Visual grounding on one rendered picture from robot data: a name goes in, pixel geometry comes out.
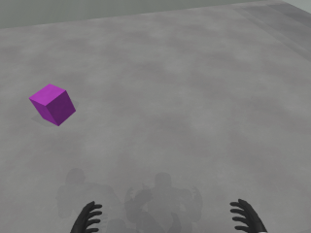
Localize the robot left hand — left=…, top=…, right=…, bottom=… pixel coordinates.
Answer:
left=70, top=201, right=102, bottom=233

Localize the carton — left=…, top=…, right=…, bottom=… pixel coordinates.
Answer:
left=29, top=83, right=76, bottom=126

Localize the robot right hand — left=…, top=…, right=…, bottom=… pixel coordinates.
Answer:
left=229, top=199, right=268, bottom=233

